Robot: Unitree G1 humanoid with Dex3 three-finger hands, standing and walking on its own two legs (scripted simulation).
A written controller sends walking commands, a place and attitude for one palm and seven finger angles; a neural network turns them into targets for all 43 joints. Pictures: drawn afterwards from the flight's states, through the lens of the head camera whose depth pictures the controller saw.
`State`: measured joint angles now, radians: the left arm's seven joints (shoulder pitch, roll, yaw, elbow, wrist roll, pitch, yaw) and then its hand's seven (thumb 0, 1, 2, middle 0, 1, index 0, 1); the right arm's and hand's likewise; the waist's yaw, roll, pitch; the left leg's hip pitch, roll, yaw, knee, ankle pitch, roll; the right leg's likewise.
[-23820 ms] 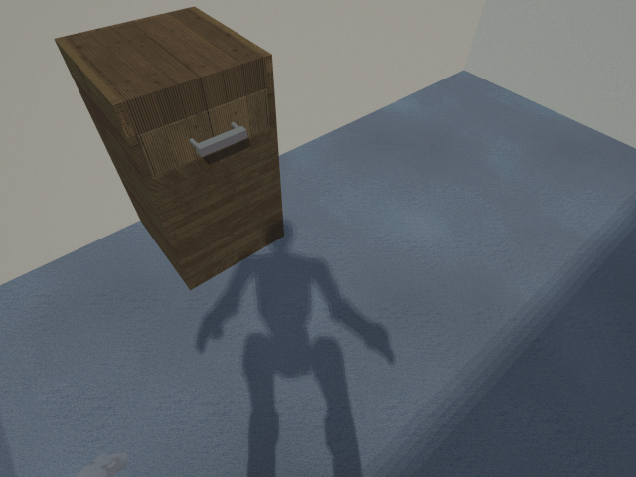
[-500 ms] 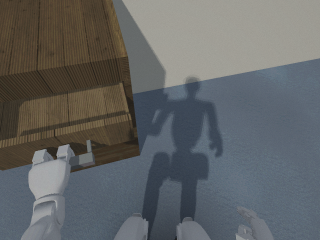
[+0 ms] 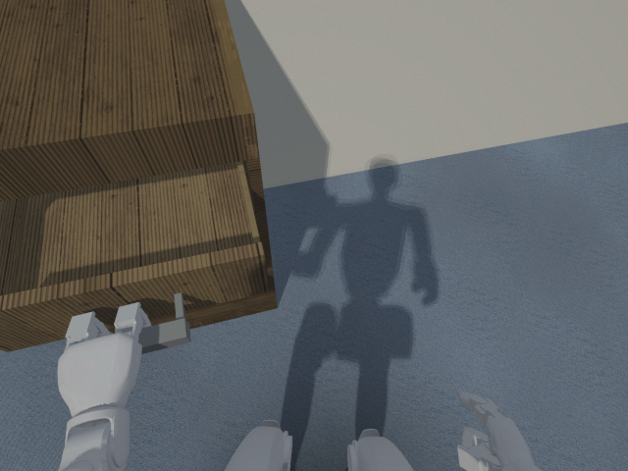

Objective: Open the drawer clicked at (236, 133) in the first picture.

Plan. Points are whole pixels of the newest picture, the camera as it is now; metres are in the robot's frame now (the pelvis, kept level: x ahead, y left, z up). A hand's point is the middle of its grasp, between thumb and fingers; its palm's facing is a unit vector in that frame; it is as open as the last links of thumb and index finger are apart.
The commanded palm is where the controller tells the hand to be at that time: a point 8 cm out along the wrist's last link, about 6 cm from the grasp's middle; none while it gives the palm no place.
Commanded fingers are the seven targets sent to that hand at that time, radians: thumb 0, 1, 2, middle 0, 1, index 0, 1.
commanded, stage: pull the drawer open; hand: left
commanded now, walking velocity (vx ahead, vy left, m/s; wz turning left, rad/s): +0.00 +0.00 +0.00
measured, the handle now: (131, 327) +0.29 +0.28 -0.06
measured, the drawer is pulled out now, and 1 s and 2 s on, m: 0.17 0.22 0.28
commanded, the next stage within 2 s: none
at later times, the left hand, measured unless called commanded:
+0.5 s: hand (122, 395) +0.21 +0.27 -0.08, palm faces -0.08 -0.09 -0.99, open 6.0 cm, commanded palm +0.18 +0.26 -0.03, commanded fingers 0.00 0.90 0.90 -0.40 -1.35 -0.40 -1.35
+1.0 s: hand (122, 421) +0.18 +0.26 -0.08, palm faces -0.11 -0.10 -0.99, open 6.0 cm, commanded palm +0.15 +0.24 -0.03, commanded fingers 0.00 0.90 0.90 -0.40 -1.35 -0.40 -1.35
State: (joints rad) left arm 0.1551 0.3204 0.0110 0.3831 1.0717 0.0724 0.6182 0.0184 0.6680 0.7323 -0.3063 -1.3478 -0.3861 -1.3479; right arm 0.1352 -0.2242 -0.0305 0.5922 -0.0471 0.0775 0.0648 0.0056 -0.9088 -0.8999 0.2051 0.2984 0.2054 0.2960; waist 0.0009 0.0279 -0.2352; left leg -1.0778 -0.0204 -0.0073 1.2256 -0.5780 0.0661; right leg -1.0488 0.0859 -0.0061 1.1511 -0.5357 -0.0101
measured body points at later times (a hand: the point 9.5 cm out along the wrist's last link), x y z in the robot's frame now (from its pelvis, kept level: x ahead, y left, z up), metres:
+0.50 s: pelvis +0.00 +0.00 +0.00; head +0.10 +0.01 +0.43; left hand +0.21 +0.27 -0.03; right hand +0.19 -0.24 -0.11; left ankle -0.01 +0.07 -0.64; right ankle +0.00 -0.12 -0.64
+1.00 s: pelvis +0.00 -0.01 +0.00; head +0.10 +0.00 +0.43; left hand +0.18 +0.26 -0.03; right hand +0.21 -0.23 -0.11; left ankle -0.01 +0.07 -0.64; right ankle +0.00 -0.12 -0.64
